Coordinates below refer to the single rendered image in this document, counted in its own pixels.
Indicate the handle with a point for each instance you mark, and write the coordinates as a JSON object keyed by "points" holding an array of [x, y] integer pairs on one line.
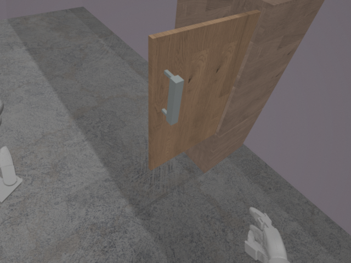
{"points": [[174, 97]]}

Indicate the left robot hand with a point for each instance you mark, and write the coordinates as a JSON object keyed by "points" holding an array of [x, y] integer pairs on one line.
{"points": [[9, 182]]}

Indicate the right robot hand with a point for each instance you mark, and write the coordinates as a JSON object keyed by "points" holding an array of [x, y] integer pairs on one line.
{"points": [[269, 243]]}

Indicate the cupboard door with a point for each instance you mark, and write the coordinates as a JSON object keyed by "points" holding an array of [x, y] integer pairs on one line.
{"points": [[207, 56]]}

